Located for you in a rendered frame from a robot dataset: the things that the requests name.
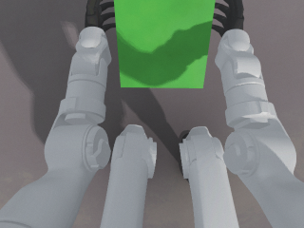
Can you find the robot thigh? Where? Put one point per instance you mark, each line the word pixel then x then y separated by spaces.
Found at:
pixel 212 199
pixel 128 177

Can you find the right robot hand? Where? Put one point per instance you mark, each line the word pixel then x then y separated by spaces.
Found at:
pixel 234 16

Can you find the robot right thigh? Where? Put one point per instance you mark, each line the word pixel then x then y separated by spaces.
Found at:
pixel 212 199

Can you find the left robot forearm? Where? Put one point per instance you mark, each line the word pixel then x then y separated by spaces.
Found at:
pixel 86 85

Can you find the carton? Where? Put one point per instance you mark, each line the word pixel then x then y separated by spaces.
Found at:
pixel 163 43

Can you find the robot left upper arm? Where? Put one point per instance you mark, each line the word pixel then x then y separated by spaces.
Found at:
pixel 74 154

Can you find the left robot hand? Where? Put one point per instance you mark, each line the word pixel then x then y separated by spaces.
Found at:
pixel 93 17

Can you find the robot right upper arm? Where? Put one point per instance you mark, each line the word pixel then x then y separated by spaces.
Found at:
pixel 265 160

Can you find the right robot forearm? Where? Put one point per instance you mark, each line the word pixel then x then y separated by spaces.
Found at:
pixel 243 84

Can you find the robot left thigh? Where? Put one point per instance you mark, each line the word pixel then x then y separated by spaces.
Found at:
pixel 128 177

